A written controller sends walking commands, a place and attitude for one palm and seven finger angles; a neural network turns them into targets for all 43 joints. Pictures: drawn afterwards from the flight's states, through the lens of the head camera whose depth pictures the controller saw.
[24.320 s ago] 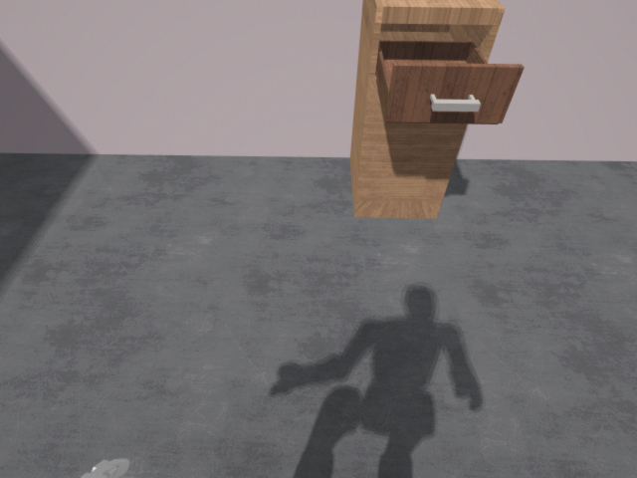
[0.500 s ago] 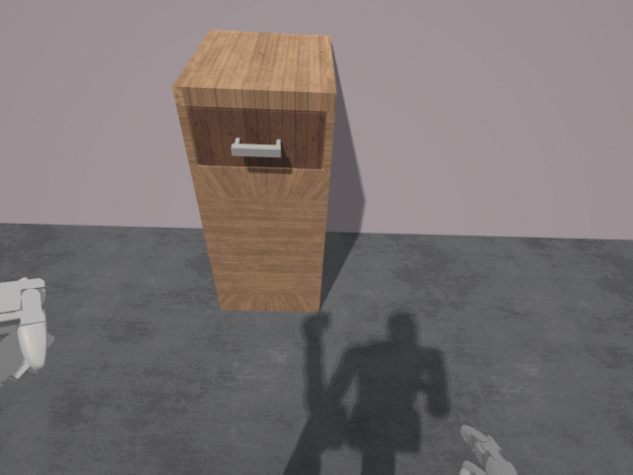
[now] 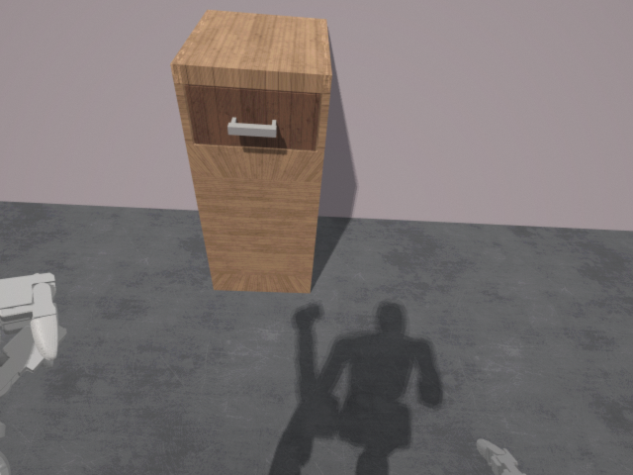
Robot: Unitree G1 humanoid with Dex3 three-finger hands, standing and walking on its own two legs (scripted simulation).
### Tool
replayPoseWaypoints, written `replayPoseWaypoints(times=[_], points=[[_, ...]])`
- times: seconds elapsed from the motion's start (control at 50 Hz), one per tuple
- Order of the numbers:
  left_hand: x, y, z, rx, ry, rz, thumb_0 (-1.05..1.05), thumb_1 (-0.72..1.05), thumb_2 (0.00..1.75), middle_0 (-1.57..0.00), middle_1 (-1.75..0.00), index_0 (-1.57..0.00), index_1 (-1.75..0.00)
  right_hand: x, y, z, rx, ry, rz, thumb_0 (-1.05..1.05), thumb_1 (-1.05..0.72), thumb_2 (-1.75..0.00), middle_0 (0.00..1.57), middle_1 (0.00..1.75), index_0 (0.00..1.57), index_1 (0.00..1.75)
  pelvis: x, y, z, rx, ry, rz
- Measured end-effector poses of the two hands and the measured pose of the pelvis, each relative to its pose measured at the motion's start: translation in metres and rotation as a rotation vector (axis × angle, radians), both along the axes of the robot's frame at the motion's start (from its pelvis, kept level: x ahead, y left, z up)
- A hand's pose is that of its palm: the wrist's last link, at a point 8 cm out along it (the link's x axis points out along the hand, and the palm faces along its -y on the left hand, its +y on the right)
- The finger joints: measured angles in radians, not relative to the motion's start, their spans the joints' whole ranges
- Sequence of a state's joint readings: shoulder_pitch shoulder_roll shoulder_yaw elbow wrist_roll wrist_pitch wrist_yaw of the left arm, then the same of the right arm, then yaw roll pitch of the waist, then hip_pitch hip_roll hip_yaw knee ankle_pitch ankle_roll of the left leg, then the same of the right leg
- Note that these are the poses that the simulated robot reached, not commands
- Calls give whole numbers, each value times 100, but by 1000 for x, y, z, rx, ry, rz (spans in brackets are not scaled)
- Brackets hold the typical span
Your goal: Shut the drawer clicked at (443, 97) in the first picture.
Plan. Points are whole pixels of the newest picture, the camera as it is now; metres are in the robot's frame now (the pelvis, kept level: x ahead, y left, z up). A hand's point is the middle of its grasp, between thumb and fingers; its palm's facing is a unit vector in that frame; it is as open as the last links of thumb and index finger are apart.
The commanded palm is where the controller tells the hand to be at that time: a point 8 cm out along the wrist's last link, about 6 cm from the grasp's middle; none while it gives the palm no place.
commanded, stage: let the arm hang, fingers relaxed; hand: left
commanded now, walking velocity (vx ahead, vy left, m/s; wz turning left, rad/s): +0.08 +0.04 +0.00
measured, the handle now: (253, 126) +0.91 +0.21 -0.02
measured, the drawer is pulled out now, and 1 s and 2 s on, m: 0.00 0.00 0.00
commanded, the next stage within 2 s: look to check the result in 1.18 s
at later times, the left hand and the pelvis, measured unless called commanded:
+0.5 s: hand out of the picture +0.03 +0.20 -0.17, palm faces +0.08 -0.96 -0.27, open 3.8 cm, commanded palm none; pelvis -0.01 -0.01 +0.00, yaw +3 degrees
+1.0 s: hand out of the picture +0.03 +0.19 -0.16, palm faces +0.08 -0.97 -0.22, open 7.3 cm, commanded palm none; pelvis +0.00 +0.00 +0.01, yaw +2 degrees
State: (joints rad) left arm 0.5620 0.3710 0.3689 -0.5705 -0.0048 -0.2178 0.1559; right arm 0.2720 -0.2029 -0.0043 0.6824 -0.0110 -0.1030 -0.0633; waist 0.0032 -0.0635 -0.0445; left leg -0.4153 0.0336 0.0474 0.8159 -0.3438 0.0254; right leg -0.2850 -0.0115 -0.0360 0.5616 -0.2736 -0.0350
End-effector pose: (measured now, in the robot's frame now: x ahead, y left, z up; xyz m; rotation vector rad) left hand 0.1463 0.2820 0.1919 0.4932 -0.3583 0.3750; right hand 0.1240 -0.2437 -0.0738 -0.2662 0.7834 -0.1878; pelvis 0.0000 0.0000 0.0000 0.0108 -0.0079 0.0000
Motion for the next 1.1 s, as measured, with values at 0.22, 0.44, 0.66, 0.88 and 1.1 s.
replayPoseWaypoints(times=[0.22, 0.44, 0.66, 0.88, 1.1], points=[[42, -9, -166, -251, 691, 33, 1, 90, 90, -134, -155, -135, -154, 5, 5, -31, 85, 58, 58, 1, -91, -90, 20, 30, 20, 30, -3, 2, -7, 3, -8, 55], [-100, -44, -326, -528, 1385, 182, 2, 90, 90, -99, -125, -99, -117, -100, 0, -66, 103, 468, -24, 1, -91, -90, 20, 30, 20, 30, -10, -13, -12, -14, -42, 56], [-186, -29, -315, -543, 1642, 361, 1, 91, 90, -56, -73, -57, -71, -155, 0, -70, 138, 651, -73, 1, -91, -90, 20, 30, 20, 30, -9, -12, 1, -4, -27, 52], [-151, -43, -323, -581, 1595, 282, 1, 91, 90, -25, -37, -26, -37, -139, 8, -69, 136, 606, -77, 0, -91, -90, 20, 30, 20, 30, -6, -5, 4, -5, -24, 44], [-112, -44, -322, -569, 1555, 229, 1, 91, 90, -20, -31, -21, -30, -119, 18, -67, 147, 578, -83, 0, -91, -90, 20, 30, 20, 30, 4, -1, 6, -2, -18, 37]])
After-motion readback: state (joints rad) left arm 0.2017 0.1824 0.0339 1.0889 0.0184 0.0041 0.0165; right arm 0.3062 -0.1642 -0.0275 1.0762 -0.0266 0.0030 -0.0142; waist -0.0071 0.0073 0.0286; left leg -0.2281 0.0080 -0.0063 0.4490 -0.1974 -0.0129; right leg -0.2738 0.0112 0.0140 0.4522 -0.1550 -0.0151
